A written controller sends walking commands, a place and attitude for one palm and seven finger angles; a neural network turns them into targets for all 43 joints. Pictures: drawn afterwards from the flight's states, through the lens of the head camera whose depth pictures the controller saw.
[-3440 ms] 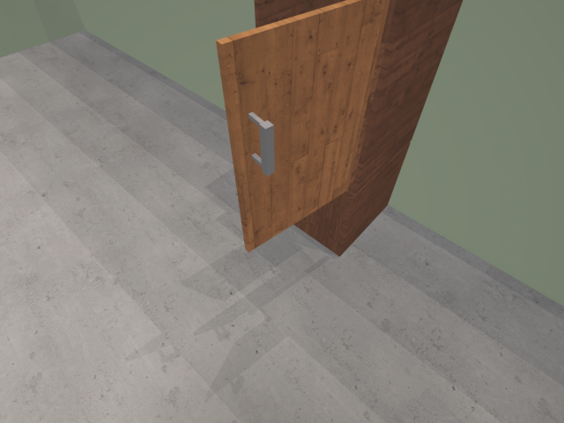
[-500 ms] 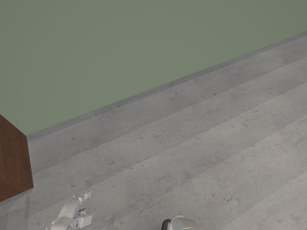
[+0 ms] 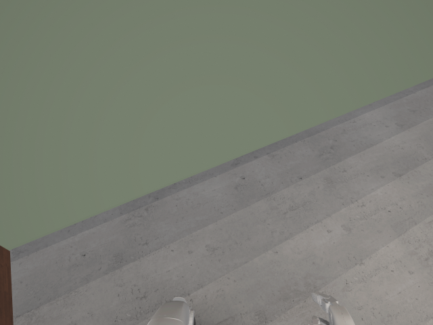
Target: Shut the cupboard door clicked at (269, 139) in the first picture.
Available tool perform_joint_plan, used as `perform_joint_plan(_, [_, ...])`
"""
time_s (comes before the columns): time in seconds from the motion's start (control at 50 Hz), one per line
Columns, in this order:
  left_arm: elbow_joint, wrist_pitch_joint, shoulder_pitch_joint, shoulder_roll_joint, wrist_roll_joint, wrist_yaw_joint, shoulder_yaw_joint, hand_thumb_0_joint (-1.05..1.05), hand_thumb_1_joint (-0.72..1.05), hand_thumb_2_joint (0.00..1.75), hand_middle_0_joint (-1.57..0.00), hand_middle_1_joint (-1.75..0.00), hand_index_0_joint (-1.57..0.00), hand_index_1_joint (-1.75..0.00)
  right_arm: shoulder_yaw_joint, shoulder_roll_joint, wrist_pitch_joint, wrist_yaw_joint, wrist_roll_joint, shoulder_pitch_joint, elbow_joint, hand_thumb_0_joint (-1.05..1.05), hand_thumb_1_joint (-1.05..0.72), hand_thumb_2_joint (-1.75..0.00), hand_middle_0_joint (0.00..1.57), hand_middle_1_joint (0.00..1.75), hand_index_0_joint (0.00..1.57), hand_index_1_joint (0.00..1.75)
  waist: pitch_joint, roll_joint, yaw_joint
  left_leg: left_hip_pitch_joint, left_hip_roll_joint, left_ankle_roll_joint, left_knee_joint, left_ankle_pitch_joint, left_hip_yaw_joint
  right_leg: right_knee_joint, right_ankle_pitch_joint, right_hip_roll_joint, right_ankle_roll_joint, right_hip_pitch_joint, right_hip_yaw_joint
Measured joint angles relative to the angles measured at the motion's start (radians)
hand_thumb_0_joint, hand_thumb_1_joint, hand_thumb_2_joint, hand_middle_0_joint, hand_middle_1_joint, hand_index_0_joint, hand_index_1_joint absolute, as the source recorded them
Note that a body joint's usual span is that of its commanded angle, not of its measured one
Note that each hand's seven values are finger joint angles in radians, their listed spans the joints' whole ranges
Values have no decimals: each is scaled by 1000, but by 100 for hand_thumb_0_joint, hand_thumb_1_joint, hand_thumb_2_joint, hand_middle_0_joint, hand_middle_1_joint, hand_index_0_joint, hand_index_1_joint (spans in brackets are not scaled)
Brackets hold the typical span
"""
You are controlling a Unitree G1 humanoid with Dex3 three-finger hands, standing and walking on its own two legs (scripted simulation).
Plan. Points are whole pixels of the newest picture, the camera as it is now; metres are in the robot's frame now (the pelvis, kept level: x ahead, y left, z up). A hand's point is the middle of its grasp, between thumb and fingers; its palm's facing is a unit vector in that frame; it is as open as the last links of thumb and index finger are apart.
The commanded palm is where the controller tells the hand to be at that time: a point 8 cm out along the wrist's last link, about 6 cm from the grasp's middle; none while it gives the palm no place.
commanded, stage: walk to a spot facing it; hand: left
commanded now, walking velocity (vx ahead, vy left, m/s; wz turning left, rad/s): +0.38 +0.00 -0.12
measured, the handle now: out of the picture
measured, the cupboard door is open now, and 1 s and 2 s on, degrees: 80 80 80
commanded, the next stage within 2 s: turn to face it in 0.36 s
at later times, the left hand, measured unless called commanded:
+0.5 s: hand (171, 211) +0.39 +0.17 -0.16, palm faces -0.21 -0.96 -0.21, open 7.4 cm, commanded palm none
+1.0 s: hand (169, 197) +0.45 +0.20 -0.19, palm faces +0.10 -0.98 -0.17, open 7.3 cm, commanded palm none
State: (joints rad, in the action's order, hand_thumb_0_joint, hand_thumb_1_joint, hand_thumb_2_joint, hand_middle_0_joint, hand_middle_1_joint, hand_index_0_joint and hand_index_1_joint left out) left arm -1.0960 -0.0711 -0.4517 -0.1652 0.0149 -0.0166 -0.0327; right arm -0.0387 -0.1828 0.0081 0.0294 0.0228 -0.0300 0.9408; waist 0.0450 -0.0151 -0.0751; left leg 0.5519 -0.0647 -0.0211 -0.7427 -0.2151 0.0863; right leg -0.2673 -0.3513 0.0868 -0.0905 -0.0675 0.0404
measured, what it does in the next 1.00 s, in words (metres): walks ahead: left foot, then right foot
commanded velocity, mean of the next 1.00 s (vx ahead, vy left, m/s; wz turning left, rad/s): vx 0.12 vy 0.00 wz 0.16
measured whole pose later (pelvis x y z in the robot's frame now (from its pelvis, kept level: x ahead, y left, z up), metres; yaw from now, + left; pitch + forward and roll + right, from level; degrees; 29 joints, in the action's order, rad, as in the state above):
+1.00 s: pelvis +0.36 +0.00 -0.01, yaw +5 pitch +2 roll -2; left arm -0.95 0.05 -0.13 -0.23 0.02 -0.02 -0.08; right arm -0.05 -0.18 -0.01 -0.01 0.03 -0.23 0.95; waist 0.04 -0.06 0.04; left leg 0.44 -0.05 0.05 -0.69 -0.30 0.08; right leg -1.05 -0.52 -0.07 0.06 0.44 -0.11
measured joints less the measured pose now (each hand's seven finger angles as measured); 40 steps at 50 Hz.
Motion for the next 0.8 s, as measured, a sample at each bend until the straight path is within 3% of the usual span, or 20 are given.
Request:
perform_joint_plan(0.06, [-35,7,-47,13,-3,2,3,0,91,89,-20,-29,-20,-30,12,11,29,-6,5,12,-12,1,-91,-90,20,30,20,30,5,-15,6,-107,38,48,148,26,27,-147,-91,-12,17,6,9])
perform_joint_plan(0.08, [-44,12,-58,22,-7,5,3,0,90,89,-20,-29,-20,-30,15,11,45,-9,11,7,-17,1,-91,-90,20,30,20,30,2,-5,11,-127,31,87,150,39,23,-311,-106,-5,28,70,-6])
perform_joint_plan(0.1, [-51,20,-52,22,-11,9,5,0,90,89,-20,-30,-20,-30,16,17,56,-16,13,-1,-20,0,-91,-90,20,30,20,30,10,-14,18,-133,34,101,113,12,34,-516,-105,-13,33,149,-12])
perform_joint_plan(0.14, [-52,35,-20,15,-7,12,1,0,90,89,-20,-30,-20,-30,21,25,65,-25,10,-44,-16,0,-91,-90,20,30,20,30,20,-33,25,-176,44,98,98,-44,51,-844,-93,-37,42,302,-23])
perform_joint_plan(0.2, [-14,50,66,0,6,23,-15,1,90,89,-20,-29,-20,-30,19,30,68,-41,7,-135,25,0,-91,-90,20,30,20,30,23,-37,28,-258,58,75,180,-47,52,-1005,7,-93,58,496,-41])
perform_joint_plan(0.28, [60,58,170,-5,9,36,-29,1,91,89,-20,-29,-20,-30,9,16,59,-53,2,-248,101,0,-93,-90,20,30,20,30,20,-18,32,-366,63,83,306,-35,59,-888,110,-153,77,655,-30])
perform_joint_plan(0.36, [100,69,248,-15,11,47,-37,0,91,90,-20,-29,-20,-30,6,0,50,-50,3,-337,145,0,-93,-90,20,30,20,30,15,-2,61,-459,55,71,386,-53,87,-674,210,-184,84,701,-53])
perform_joint_plan(0.44, [116,84,320,-44,10,54,-43,0,91,90,-20,-29,-20,-30,10,-3,49,-53,9,-393,157,1,-92,-90,20,30,20,30,26,1,105,-531,39,45,405,-107,130,-501,234,-172,73,673,-106])
perform_joint_plan(0.52, [135,75,385,-68,11,53,-36,0,91,90,-20,-29,-20,-30,19,1,44,-59,10,-439,167,1,-91,-90,20,30,20,30,43,11,145,-564,0,7,325,-208,159,-358,213,-125,40,569,-149])
perform_joint_plan(0.54, [143,59,395,-76,13,50,-31,0,91,90,-20,-29,-20,-30,23,10,42,-58,4,-457,175,1,-91,-90,20,30,20,30,41,2,153,-544,-7,2,246,-241,152,-311,260,-124,26,518,-150])
perform_joint_plan(0.56, [148,38,405,-79,13,43,-30,0,91,90,-20,-29,-20,-30,27,20,36,-56,-5,-465,184,1,-91,-90,20,30,20,30,38,-8,151,-489,-14,1,106,-258,132,-312,201,-125,36,502,-146])
perform_joint_plan(0.6, [151,16,423,-63,1,25,-19,0,91,90,-20,-29,-20,-30,30,25,14,-56,-21,-438,194,1,-91,-90,20,30,20,30,57,9,159,-361,-19,2,-197,-327,33,-357,129,-113,35,486,-164])
perform_joint_plan(0.64, [151,16,424,-42,-3,13,-3,0,91,90,-20,-29,-20,-30,29,34,-2,-57,-23,-407,188,1,-91,-90,20,30,20,30,60,15,166,-251,-17,-2,-356,-326,-20,-330,125,-114,38,441,-188])
perform_joint_plan(0.7, [144,25,403,-12,-4,2,11,0,91,89,-20,-29,-20,-30,27,49,-17,-51,-19,-349,160,1,-91,-90,20,30,20,30,47,2,167,-133,-28,-13,-368,-277,-32,-258,134,-121,41,376,-213])
perform_joint_plan(0.8, [137,41,365,21,-10,-6,-4,-2,92,90,-20,-29,-21,-30,18,62,-27,-35,-13,-272,97,0,-91,-90,20,30,20,30,18,-24,152,-57,-44,-29,-204,-178,3,-215,112,-148,63,314,-264])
